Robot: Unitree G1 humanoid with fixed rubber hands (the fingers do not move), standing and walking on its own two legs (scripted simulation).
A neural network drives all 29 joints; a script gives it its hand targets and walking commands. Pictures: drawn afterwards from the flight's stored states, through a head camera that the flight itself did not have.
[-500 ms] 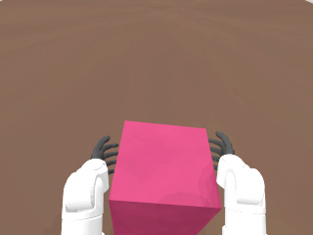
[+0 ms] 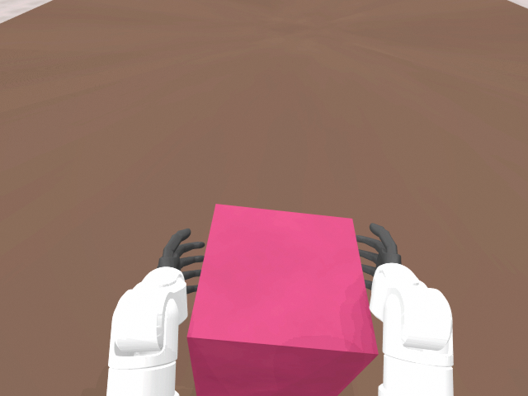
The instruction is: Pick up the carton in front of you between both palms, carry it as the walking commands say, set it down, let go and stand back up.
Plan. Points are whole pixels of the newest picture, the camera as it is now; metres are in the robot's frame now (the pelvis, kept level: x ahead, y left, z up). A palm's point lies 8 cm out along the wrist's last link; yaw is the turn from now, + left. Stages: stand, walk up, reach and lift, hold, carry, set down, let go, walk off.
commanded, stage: carry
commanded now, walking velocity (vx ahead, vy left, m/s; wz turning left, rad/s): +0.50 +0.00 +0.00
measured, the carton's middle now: (272, 310) +0.28 +0.00 +0.00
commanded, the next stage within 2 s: none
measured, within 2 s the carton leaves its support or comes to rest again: neither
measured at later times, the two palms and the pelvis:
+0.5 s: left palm (210, 147) +0.61 +0.14 +0.09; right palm (345, 146) +0.62 -0.15 +0.09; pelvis +0.34 +0.00 -0.01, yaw +0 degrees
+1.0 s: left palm (225, 82) +0.95 +0.14 +0.09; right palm (325, 80) +0.96 -0.15 +0.10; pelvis +0.68 +0.00 -0.01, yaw -1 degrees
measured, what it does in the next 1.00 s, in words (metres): walks ahead: left foot, then right foot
